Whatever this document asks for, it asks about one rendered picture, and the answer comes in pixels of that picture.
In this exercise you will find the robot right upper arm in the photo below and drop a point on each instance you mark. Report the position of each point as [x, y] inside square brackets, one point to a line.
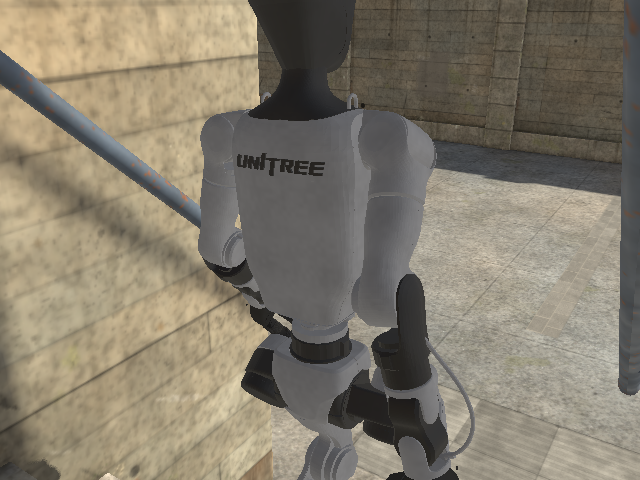
[402, 157]

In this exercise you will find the left robot forearm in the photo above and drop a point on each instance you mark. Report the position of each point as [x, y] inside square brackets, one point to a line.
[242, 279]

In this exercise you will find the right robot shin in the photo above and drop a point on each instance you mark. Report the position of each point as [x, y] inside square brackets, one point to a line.
[442, 416]

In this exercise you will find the right robot forearm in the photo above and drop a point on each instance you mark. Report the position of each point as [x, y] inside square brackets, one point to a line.
[420, 438]

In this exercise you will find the robot left hand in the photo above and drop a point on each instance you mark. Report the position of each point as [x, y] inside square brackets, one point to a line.
[265, 318]

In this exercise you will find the robot left upper arm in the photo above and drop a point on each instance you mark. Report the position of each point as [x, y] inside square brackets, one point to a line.
[220, 242]

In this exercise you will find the robot torso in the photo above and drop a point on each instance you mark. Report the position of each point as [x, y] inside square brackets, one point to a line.
[302, 190]

